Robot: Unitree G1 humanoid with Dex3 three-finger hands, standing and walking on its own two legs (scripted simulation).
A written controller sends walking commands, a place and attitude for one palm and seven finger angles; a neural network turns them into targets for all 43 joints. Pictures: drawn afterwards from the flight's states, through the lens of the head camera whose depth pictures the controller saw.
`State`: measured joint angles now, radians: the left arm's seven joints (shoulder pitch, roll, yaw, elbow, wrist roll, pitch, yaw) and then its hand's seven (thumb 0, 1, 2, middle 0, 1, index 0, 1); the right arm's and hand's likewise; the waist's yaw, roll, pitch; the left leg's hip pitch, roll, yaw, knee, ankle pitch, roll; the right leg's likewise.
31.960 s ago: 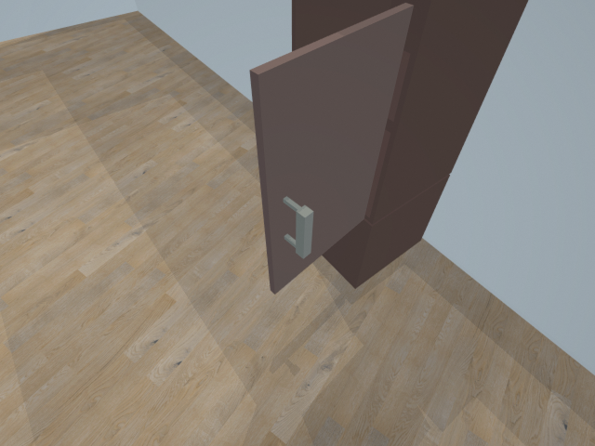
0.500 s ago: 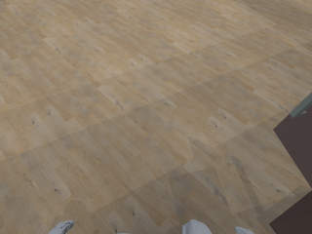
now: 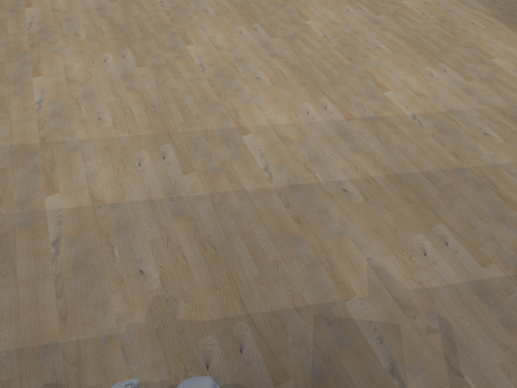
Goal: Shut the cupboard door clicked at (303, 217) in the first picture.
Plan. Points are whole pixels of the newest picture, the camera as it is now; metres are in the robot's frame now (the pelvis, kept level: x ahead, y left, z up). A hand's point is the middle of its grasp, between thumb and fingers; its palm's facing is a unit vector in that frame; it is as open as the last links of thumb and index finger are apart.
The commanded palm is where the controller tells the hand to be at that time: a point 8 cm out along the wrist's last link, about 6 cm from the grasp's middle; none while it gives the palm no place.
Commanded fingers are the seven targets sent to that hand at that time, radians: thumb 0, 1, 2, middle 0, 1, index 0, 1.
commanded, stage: walk to a spot facing it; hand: left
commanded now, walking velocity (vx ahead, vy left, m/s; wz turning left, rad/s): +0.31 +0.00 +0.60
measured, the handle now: out of the picture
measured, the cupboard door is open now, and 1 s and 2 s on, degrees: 73 73 73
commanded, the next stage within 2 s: turn to face it in 0.84 s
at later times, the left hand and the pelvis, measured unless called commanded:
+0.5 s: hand (150, 311) +0.25 +0.21 -0.14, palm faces +0.15 -0.96 -0.24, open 7.4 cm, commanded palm none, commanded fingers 0.00 0.90 0.90 -0.20 -0.30 -0.20 -0.30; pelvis +0.15 -0.01 -0.01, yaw +10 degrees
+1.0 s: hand (161, 350) +0.19 +0.19 -0.18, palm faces +0.55 -0.81 -0.21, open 7.3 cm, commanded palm none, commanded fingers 0.00 0.90 0.90 -0.20 -0.30 -0.20 -0.30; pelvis +0.28 +0.02 +0.00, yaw +30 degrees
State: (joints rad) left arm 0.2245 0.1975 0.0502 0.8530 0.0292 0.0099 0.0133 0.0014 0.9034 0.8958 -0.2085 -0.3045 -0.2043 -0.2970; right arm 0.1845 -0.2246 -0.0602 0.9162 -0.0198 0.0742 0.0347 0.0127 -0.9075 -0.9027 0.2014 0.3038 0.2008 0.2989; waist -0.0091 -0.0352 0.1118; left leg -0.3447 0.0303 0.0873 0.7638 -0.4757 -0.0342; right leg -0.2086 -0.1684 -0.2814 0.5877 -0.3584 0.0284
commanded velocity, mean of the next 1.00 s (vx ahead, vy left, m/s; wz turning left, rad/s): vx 0.15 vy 0.00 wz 0.42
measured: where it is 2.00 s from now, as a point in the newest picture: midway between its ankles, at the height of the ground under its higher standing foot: (247, 339)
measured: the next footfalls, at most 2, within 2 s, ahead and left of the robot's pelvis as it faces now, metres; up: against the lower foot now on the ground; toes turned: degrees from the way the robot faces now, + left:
left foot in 0.04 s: +0.04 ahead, +0.11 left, +0.00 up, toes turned +7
right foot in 0.52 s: +0.32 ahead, -0.10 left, +0.00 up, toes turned +6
